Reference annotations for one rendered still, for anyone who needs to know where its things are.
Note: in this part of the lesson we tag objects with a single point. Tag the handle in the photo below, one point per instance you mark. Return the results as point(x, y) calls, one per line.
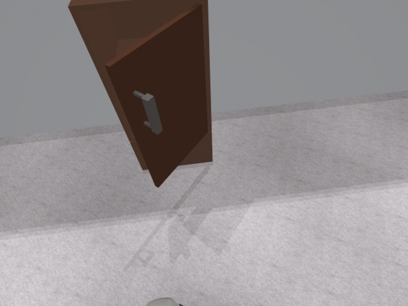
point(151, 111)

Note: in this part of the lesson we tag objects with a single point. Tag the cupboard door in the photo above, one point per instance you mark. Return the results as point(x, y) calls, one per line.
point(170, 65)

